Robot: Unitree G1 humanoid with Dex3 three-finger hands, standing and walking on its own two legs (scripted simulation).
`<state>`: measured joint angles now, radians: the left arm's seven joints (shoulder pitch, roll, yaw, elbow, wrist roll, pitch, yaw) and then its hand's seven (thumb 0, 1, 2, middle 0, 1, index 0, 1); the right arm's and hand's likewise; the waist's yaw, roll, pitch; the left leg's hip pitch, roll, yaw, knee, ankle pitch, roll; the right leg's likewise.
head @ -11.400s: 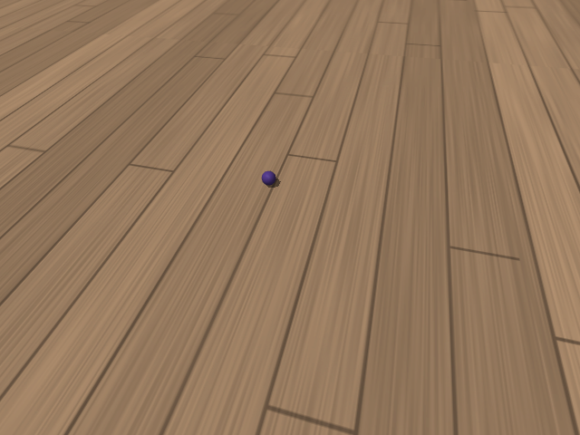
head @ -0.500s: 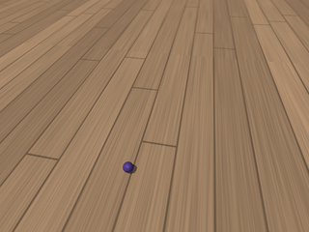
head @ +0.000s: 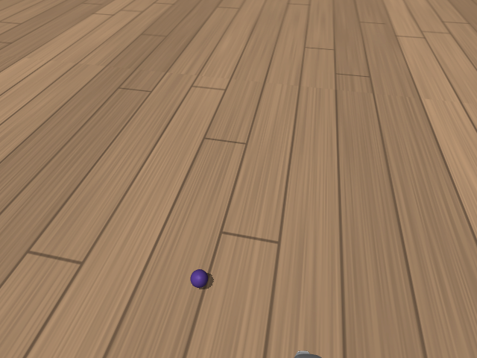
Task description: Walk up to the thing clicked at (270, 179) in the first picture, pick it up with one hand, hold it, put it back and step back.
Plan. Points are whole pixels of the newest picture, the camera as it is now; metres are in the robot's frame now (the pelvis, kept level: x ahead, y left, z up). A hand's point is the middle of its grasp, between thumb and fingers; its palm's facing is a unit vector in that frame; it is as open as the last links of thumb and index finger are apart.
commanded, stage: walk up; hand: left
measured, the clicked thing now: (199, 278) +0.60 +0.19 -0.74
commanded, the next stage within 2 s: none
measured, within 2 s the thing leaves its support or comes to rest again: neither
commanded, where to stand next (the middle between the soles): +0.21 -0.05 m, yaw +0 degrees
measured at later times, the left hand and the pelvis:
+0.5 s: hand (135, 338) +0.22 +0.23 -0.17, palm faces -0.01 -0.94 -0.35, open 7.4 cm; pelvis +0.14 -0.03 -0.02, yaw +1 degrees
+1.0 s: hand (135, 343) +0.21 +0.22 -0.15, palm faces -0.01 -0.93 -0.37, open 7.4 cm; pelvis +0.14 -0.04 +0.00, yaw +0 degrees
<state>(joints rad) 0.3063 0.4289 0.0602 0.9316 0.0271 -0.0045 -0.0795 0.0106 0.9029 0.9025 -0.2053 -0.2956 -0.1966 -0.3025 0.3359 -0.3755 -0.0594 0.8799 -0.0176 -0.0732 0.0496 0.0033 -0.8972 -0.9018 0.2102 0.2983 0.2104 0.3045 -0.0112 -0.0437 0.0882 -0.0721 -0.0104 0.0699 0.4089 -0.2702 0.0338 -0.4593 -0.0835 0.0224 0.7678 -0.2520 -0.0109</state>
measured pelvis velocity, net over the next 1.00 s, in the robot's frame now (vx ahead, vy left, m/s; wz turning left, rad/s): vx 0.14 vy -0.04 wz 0.00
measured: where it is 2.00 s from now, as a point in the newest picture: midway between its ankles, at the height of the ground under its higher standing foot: outside the picture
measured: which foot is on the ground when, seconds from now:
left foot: down 0.00-0.16, up 0.18-0.44, down 0.46-1.00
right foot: up 0.00-0.10, down 0.12-1.00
